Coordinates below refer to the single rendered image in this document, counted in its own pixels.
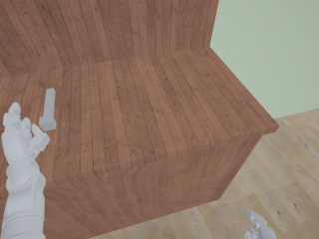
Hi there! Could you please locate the left robot hand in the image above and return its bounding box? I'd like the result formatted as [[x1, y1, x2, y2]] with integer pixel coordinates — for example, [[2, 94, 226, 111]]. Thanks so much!
[[1, 102, 50, 165]]

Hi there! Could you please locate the counter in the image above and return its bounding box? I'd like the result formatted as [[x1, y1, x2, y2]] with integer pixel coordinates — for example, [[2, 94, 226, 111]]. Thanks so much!
[[0, 0, 279, 239]]

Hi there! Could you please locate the right robot hand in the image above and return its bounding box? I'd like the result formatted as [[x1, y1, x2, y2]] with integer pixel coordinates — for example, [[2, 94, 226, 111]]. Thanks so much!
[[243, 209, 276, 239]]

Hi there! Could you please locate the tap lever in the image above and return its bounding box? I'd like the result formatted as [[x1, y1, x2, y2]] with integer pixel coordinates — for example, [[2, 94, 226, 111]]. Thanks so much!
[[39, 88, 57, 131]]

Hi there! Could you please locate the left robot forearm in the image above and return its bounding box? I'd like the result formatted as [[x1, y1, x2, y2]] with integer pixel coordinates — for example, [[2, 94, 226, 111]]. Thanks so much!
[[0, 158, 46, 239]]

